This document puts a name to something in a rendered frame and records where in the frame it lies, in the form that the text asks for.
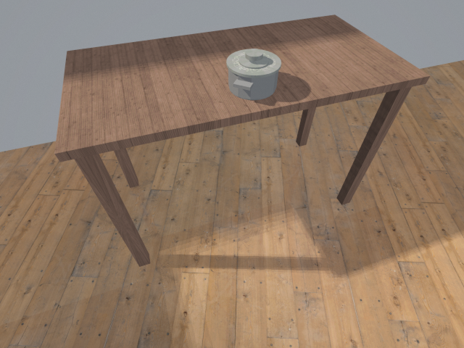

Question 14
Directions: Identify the pot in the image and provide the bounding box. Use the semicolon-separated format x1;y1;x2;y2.
228;70;278;100

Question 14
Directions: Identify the knob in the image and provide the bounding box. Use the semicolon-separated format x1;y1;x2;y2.
245;49;263;61

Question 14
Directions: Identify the table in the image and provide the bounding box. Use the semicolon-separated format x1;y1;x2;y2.
54;15;430;267

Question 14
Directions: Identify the lid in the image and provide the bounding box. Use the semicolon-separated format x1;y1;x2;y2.
226;49;281;78

